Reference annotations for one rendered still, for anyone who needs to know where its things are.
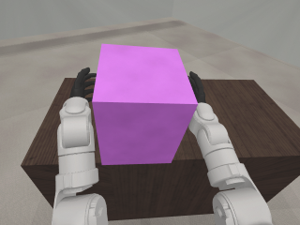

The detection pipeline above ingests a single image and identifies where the left robot hand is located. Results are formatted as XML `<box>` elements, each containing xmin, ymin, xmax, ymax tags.
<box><xmin>69</xmin><ymin>67</ymin><xmax>97</xmax><ymax>102</ymax></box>

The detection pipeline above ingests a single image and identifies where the carton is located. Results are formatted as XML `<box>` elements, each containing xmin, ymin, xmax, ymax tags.
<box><xmin>92</xmin><ymin>43</ymin><xmax>198</xmax><ymax>165</ymax></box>

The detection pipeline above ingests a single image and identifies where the left robot forearm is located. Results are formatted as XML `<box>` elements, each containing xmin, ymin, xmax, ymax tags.
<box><xmin>52</xmin><ymin>97</ymin><xmax>99</xmax><ymax>225</ymax></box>

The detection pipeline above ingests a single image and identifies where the left robot upper arm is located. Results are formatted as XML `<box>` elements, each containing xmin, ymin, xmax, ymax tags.
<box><xmin>52</xmin><ymin>193</ymin><xmax>109</xmax><ymax>225</ymax></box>

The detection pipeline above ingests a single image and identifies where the pedestal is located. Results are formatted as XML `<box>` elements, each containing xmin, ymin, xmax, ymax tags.
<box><xmin>21</xmin><ymin>78</ymin><xmax>300</xmax><ymax>221</ymax></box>

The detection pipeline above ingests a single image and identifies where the right robot forearm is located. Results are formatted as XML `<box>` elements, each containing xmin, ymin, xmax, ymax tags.
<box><xmin>188</xmin><ymin>102</ymin><xmax>272</xmax><ymax>221</ymax></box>

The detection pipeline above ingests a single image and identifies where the right robot hand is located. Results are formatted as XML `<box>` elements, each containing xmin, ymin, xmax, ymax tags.
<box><xmin>187</xmin><ymin>71</ymin><xmax>206</xmax><ymax>103</ymax></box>

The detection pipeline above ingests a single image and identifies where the right robot upper arm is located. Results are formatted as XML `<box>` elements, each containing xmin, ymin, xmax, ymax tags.
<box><xmin>212</xmin><ymin>187</ymin><xmax>273</xmax><ymax>225</ymax></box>

